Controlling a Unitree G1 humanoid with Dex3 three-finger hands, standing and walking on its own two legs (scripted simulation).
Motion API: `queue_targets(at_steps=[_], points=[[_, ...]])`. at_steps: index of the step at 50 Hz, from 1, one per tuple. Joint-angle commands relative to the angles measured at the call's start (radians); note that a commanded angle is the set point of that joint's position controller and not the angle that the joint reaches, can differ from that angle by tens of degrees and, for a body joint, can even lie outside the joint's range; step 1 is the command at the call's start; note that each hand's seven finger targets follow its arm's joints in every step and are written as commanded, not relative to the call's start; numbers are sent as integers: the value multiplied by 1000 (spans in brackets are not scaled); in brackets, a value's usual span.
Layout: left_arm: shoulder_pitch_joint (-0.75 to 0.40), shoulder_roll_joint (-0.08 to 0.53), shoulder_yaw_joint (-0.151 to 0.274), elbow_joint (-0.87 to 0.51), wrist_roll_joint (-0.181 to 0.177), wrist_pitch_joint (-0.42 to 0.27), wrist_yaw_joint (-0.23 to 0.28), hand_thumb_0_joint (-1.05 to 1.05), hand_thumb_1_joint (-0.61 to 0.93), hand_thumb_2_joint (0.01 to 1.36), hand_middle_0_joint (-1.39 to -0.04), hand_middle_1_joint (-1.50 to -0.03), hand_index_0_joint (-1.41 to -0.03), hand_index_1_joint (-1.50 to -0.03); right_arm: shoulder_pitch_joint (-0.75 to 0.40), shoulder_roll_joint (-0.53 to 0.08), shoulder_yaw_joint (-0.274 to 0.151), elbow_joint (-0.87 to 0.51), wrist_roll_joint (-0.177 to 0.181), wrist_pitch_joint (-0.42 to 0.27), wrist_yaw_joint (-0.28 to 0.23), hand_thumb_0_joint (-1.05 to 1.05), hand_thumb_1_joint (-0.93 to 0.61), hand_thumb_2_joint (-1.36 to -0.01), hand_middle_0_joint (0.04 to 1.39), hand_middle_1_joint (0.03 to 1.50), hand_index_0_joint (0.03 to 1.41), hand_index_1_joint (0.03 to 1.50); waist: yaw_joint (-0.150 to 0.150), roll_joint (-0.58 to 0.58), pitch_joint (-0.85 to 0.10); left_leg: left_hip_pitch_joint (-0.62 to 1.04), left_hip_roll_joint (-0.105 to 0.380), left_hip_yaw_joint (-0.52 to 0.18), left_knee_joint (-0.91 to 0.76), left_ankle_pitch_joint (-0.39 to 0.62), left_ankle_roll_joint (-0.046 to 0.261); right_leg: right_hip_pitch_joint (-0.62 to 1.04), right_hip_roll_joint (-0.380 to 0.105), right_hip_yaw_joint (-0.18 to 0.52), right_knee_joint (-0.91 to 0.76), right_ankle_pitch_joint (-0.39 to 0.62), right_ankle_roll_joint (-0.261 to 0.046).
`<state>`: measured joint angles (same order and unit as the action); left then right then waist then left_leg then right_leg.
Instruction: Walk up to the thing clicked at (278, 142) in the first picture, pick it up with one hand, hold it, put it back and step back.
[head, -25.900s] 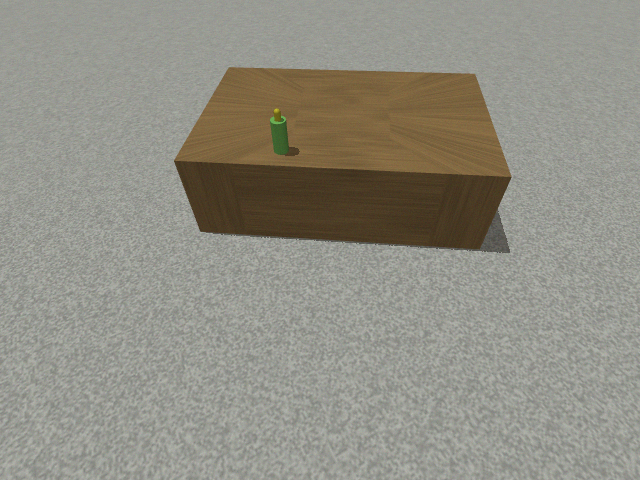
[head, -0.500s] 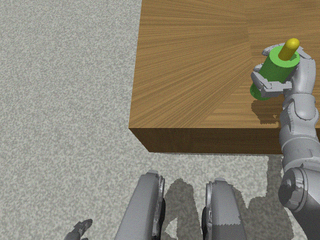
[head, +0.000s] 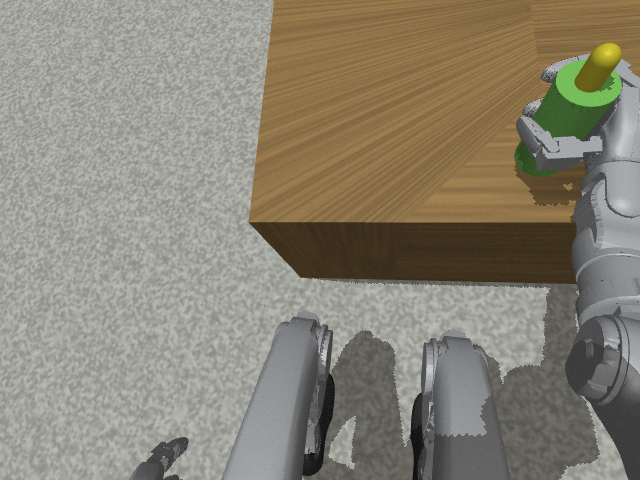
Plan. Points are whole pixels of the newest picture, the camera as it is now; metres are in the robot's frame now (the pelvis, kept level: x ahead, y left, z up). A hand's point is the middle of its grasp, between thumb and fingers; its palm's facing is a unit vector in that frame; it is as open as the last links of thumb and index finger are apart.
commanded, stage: lower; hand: right
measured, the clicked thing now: (568, 112) +0.53 -0.20 +0.02
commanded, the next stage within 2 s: loosen in 0.46 s
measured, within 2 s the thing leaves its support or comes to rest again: rests again in 1.54 s
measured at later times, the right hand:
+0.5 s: hand (548, 129) +0.54 -0.19 -0.02, palm faces +0.11 +0.99 -0.01, open 8.1 cm
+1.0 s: hand (550, 122) +0.54 -0.19 -0.01, palm faces +0.10 +1.00 -0.01, open 9.7 cm
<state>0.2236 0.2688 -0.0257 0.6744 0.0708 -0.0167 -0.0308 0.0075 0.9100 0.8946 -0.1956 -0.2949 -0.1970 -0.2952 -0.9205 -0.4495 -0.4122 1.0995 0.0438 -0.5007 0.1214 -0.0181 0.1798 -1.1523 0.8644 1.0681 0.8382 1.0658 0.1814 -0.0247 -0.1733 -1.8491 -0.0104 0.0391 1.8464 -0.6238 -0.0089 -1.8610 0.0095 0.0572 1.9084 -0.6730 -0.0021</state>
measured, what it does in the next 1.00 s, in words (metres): stands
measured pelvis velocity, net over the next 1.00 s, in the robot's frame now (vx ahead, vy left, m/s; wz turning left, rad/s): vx -0.01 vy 0.00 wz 0.00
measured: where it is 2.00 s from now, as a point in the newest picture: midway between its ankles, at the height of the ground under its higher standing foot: (368, 453)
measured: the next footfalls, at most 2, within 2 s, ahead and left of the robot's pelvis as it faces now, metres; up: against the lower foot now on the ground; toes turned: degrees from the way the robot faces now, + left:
none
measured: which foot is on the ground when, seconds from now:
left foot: down 0.00-1.00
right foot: down 0.00-1.00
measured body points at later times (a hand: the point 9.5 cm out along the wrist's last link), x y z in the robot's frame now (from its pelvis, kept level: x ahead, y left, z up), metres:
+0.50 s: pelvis +0.00 +0.00 -0.03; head +0.21 -0.03 +0.36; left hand +0.05 +0.28 -0.15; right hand +0.52 -0.24 -0.02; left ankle +0.09 +0.12 -0.45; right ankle +0.07 -0.12 -0.45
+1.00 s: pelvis -0.01 +0.00 -0.04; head +0.20 -0.03 +0.36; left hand +0.05 +0.27 -0.16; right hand +0.53 -0.24 -0.01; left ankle +0.09 +0.12 -0.45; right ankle +0.07 -0.12 -0.45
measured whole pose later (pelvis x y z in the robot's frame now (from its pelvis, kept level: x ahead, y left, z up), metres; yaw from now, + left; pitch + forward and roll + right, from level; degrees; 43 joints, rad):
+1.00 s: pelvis -0.01 +0.00 -0.04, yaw +0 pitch +36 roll +4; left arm 0.23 0.28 -0.04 0.65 0.06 0.02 -0.03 0.01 0.94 0.87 -0.20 -0.30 -0.21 -0.29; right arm -1.00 -0.48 -0.40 1.11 0.04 -0.45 0.13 0.00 0.23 -0.56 0.90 0.74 0.90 0.74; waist 0.18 -0.02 -0.18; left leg -1.97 0.00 0.04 1.97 -0.64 -0.01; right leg -1.99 0.02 0.05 2.03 -0.68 0.00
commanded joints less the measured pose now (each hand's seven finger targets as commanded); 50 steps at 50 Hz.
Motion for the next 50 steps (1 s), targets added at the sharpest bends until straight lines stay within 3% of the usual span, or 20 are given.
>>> queue_targets(at_steps=[1, 4, 5, 7, 12, 14, 16, 18, 19, 21, 23, 26, 27, 28, 30, 38, 41, 48, 49, 50], points=[[180, 213, 78, -41, -3, -5, 13, 0, 907, 893, -194, -296, -196, -293, -492, -269, -43, -252, 22, -88, -11, 0, -350, -1395, 1367, 1501, 1400, 1502, 0, -178, -708, 376, -1, 4, -187, 205, 53, 438, -4, 0, -230, 201, -20], [177, 211, 71, -43, -2, -6, 11, 0, 907, 891, -196, -297, -198, -294, -446, -226, -26, -199, 27, -80, -3, 0, -367, -1396, 1371, 1501, 1403, 1502, 12, -139, -680, 386, 0, 2, -176, 224, 49, 382, -2, -5, -205, 207, -25], [185, 210, 73, -49, -1, -3, 13, 0, 908, 892, -195, -298, -198, -295, -508, -296, -69, -293, 27, -92, -7, 0, -365, -1398, 1370, 1503, 1404, 1503, -4, -157, -720, 402, 0, -8, -173, 245, 47, 382, -3, -13, -189, 220, -27], [184, 210, 72, -48, -2, -1, 11, 0, 917, 889, -194, -299, -199, -293, -476, -250, -38, -226, 24, -80, 1, 0, -369, -1399, 1370, 1503, 1404, 1503, 12, -149, -694, 386, -1, -6, -169, 239, 47, 365, -2, -14, -183, 214, -28], [193, 215, 72, -47, 0, 6, 9, 0, 909, 891, -197, -299, -200, -295, -510, -279, -59, -285, 22, -83, 7, 0, -362, -1371, 1359, 1478, 1390, 1478, 8, -170, -717, 361, 2, -2, -137, 267, 50, 388, -6, -12, -162, 255, -25], [185, 204, 65, -56, -3, 8, 9, 0, 911, 889, -194, -298, -198, -293, -544, -286, -49, -301, 19, -82, 9, 0, -357, -1363, 1353, 1470, 1385, 1470, 9, -188, -723, 346, 2, -3, -139, 226, 52, 381, -4, -14, -168, 213, -24], [187, 229, 83, -42, -1, 8, 11, 0, 909, 891, -196, -300, -200, -295, -494, -245, -29, -240, 24, -72, 14, 0, -347, -1343, 1359, 1459, 1390, 1460, 22, -182, -696, 322, 2, 3, -133, 203, 50, 370, -5, -12, -161, 185, -24], [190, 221, 72, -45, -2, 7, 10, 0, 908, 894, -197, -299, -200, -296, -541, -295, -50, -303, 25, -78, 10, 0, -337, -1344, 1337, 1453, 1367, 1453, 2, -201, -740, 333, 4, -1, -119, 224, 51, 381, -4, -16, -148, 212, -23], [192, 216, 71, -45, -1, 9, 11, 0, 901, 894, -195, -297, -197, -295, -547, -270, -37, -300, 26, -78, 10, 0, -337, -1333, 1356, 1452, 1387, 1452, 19, -192, -737, 336, 5, 0, -120, 233, 49, 378, -5, -14, -142, 218, -23], [193, 222, 74, -43, -2, 9, 12, 0, 910, 892, -196, -299, -199, -295, -547, -281, -43, -315, 28, -74, 10, 0, -351, -1350, 1347, 1458, 1378, 1459, 13, -195, -725, 327, 6, 4, -109, 220, 52, 359, -4, -12, -147, 207, -20], [198, 225, 76, -34, -4, 10, 11, 0, 908, 891, -197, -298, -199, -295, -489, -245, -34, -222, 21, -63, 9, 0, -345, -1319, 1347, 1437, 1376, 1438, 25, -161, -681, 296, 5, 14, -100, 206, 51, 348, -5, -5, -146, 199, -20], [187, 208, 62, -53, -5, 11, 10, 0, 908, 891, -197, -297, -199, -294, -547, -270, -37, -296, 24, -71, 11, 0, -331, -1304, 1340, 1424, 1369, 1424, 17, -177, -709, 308, 7, 5, -98, 226, 50, 341, -3, -15, -128, 211, -23], [202, 238, 82, -35, -3, 12, 11, 0, 906, 893, -196, -298, -198, -295, -442, -225, -16, -138, 14, -47, 14, 0, -342, -1309, 1358, 1435, 1386, 1436, 30, -140, -667, 313, 5, 8, -105, 216, 46, 322, -4, -16, -124, 193, -26], [194, 231, 79, -45, -2, 14, 13, 0, 905, 891, -198, -297, -199, -295, -514, -257, -35, -258, 25, -58, 14, 0, -325, -1292, 1351, 1421, 1380, 1421, 27, -143, -672, 307, 7, 3, -100, 216, 46, 294, -5, -15, -115, 186, -29], [189, 210, 61, -47, -4, 13, 8, 0, 957, 857, -202, -307, -219, -287, -524, -262, -29, -255, 18, -55, 12, 0, -167, -1152, 1305, 1309, 1321, 1309, 13, -187, -705, 301, 8, 4, -85, 233, 50, 334, -4, -21, -121, 220, -22], [184, 218, 67, -56, -10, 19, 7, 0, 951, 862, -199, -309, -219, -288, -547, -246, -11, -244, 12, -39, 6, 0, 72, -587, 1132, 860, 1132, 861, 23, -179, -671, 259, 9, 12, -84, 164, 53, 314, -1, -7, -137, 144, -21], [191, 217, 68, -64, -13, 20, 10, 0, 928, 880, -196, -304, -208, -291, -534, -242, -13, -246, 14, -31, 2, 0, 220, -535, 964, 766, 975, 767, 26, -144, -691, 285, 9, 13, -92, 178, 49, 315, -2, -13, -128, 153, -25], [183, 214, 61, -69, -14, 20, 10, 0, 919, 885, -199, -307, -209, -297, -513, -223, -3, -217, 13, -15, -2, 0, 257, -384, 774, 574, 775, 574, 27, -138, -633, 261, 8, 13, -96, 153, 50, 273, -1, -10, -140, 127, -25], [174, 212, 58, -71, -13, 20, 9, 0, 917, 887, -198, -306, -207, -297, -508, -233, -5, -221, 15, -17, -4, 0, 272, -371, 772, 565, 772, 566, 10, -164, -641, 256, 9, 9, -90, 161, 52, 291, -1, -15, -137, 137, -23], [197, 219, 65, -37, -12, 25, 9, 0, 917, 886, -200, -308, -209, -299, -470, -223, -1, -158, 9, -8, -3, 0, 280, -363, 751, 552, 751, 552, 22, -156, -590, 236, 8, 15, -92, 149, 52, 276, -2, -9, -139, 127, -24]])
